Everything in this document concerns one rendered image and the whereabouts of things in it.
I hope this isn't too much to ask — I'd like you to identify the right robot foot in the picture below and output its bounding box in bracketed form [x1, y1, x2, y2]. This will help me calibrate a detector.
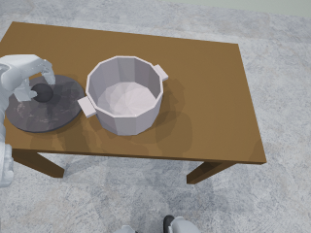
[163, 215, 174, 233]

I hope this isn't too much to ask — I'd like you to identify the table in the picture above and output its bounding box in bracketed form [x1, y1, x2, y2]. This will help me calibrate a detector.
[0, 21, 267, 184]

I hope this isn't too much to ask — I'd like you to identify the left robot forearm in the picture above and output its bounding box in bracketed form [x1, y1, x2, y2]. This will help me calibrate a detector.
[0, 61, 22, 143]

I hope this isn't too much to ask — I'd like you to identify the left robot upper arm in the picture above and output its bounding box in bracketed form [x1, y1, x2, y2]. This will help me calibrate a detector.
[0, 142, 14, 233]

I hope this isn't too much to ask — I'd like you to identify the pot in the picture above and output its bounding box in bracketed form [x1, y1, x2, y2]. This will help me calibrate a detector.
[78, 55, 168, 136]

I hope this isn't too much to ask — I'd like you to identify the knob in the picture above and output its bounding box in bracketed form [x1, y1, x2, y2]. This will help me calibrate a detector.
[31, 83, 53, 103]

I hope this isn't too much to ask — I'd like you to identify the robot left hand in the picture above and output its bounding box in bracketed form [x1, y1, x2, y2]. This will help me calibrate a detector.
[0, 54, 55, 102]

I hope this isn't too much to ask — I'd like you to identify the robot right thigh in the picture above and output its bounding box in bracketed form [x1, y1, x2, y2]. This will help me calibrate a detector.
[168, 219, 201, 233]

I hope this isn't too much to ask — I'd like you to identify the lid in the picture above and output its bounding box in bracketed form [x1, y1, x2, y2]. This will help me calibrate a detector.
[5, 75, 85, 133]

